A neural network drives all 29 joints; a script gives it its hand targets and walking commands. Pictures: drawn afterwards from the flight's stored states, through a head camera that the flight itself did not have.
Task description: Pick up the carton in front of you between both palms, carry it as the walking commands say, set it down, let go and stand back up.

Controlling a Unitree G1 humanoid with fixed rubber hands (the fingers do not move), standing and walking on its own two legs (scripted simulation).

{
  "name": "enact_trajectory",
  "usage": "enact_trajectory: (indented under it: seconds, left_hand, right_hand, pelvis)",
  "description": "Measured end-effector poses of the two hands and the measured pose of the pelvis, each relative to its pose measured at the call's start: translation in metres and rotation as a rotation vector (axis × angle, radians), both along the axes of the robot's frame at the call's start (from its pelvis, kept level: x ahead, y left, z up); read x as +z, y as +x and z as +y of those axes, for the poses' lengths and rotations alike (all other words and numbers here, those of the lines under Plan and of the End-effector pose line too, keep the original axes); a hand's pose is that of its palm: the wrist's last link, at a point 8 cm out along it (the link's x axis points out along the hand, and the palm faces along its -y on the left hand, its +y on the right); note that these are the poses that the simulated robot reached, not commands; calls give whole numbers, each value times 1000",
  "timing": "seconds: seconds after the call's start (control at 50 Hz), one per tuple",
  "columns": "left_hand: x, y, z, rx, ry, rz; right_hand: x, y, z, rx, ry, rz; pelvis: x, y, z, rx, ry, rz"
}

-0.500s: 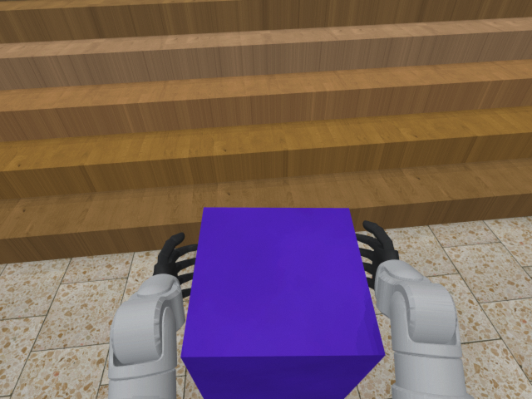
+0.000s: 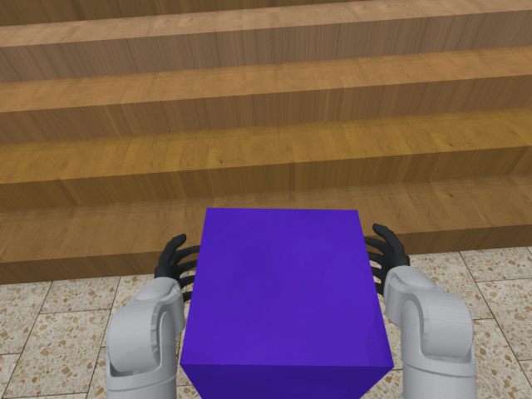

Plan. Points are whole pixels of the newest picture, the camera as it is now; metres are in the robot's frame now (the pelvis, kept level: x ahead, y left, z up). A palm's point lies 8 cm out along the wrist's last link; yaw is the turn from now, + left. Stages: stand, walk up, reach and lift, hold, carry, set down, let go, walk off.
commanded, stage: carry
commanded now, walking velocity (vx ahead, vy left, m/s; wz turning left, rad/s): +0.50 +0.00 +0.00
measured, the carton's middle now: (279, 315) +0.26 +0.01 +0.00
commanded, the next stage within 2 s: none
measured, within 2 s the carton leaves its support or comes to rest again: neither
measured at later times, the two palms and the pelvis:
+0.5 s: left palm (200, 94) +0.67 +0.17 +0.13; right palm (348, 92) +0.64 -0.13 +0.14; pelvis +0.33 +0.04 +0.00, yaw -3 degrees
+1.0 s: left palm (229, 28) +1.04 +0.14 +0.13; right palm (334, 22) +1.05 -0.16 +0.13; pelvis +0.64 -0.01 -0.01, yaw -3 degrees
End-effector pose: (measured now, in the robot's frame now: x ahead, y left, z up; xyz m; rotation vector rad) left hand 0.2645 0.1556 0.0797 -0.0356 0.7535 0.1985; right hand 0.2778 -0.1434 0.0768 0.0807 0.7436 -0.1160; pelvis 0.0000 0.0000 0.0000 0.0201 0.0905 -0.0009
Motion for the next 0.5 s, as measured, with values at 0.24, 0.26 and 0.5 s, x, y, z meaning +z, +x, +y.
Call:
enact_trajectory:
  seconds: [0.24, 0.26, 0.5]
  left_hand:
    - [24, 193, 13, -43, -40, -182]
    - [23, 212, 15, -52, -46, -202]
    - [53, 405, 10, -132, -48, -151]
  right_hand:
    - [30, 174, 12, -65, -13, -182]
    - [30, 191, 15, -76, -15, -201]
    - [65, 363, 11, -123, -62, -150]
  pelvis:
    - [-21, 178, 25, -33, -15, -23]
    - [-28, 194, 29, -40, -11, -29]
    - [-3, 330, 42, -57, -30, 0]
